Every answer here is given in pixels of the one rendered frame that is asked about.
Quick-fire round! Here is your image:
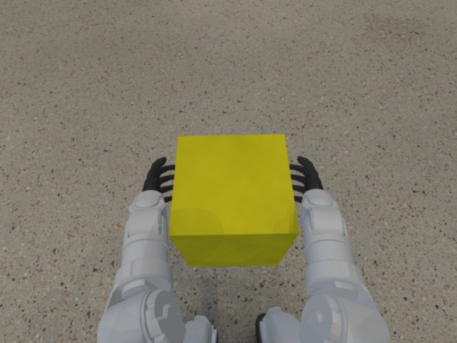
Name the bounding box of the robot right forearm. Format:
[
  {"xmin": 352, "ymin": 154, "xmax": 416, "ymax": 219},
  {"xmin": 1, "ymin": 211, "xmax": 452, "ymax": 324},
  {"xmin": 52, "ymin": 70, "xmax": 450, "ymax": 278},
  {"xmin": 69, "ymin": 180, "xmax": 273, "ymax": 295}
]
[{"xmin": 300, "ymin": 189, "xmax": 380, "ymax": 314}]

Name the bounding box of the robot right hand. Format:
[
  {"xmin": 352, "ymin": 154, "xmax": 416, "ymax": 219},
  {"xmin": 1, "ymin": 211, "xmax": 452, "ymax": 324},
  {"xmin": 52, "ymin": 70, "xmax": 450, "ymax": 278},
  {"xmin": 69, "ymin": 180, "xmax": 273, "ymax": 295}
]
[{"xmin": 289, "ymin": 156, "xmax": 323, "ymax": 203}]

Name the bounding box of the carton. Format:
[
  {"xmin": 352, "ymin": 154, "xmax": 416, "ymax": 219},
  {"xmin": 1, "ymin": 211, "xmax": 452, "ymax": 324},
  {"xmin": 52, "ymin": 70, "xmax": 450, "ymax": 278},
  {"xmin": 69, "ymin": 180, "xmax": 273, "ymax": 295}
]
[{"xmin": 169, "ymin": 134, "xmax": 299, "ymax": 267}]

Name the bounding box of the robot left hand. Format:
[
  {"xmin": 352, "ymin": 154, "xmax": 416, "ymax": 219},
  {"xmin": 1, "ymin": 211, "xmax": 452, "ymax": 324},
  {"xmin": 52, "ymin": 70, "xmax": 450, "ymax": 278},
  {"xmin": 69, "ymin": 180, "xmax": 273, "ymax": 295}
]
[{"xmin": 142, "ymin": 157, "xmax": 175, "ymax": 202}]

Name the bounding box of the right robot shin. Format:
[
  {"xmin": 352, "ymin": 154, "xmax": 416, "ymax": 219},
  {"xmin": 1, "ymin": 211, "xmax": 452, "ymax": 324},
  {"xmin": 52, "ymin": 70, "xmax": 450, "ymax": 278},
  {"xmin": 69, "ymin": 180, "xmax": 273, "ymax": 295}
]
[{"xmin": 264, "ymin": 307, "xmax": 282, "ymax": 318}]

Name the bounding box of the robot right upper arm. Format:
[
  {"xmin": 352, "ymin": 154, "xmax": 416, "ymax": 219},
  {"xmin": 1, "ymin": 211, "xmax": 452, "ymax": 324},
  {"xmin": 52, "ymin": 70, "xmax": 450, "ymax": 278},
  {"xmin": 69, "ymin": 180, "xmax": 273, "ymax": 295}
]
[{"xmin": 299, "ymin": 292, "xmax": 390, "ymax": 343}]

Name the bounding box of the robot left forearm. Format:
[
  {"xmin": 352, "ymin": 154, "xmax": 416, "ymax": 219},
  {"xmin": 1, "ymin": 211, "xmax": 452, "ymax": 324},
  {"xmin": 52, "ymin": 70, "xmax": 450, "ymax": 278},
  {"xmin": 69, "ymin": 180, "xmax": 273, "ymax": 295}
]
[{"xmin": 97, "ymin": 190, "xmax": 173, "ymax": 343}]

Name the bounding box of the left robot thigh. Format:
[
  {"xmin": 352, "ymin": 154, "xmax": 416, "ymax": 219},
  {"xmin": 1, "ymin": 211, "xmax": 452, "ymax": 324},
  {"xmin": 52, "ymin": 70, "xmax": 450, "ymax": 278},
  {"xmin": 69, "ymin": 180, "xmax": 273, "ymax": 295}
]
[{"xmin": 182, "ymin": 320, "xmax": 217, "ymax": 343}]

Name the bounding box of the robot left upper arm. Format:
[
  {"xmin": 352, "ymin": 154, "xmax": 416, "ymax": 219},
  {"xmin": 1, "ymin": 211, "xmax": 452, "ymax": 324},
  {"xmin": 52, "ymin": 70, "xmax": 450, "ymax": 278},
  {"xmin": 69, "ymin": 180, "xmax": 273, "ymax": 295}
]
[{"xmin": 97, "ymin": 288, "xmax": 186, "ymax": 343}]

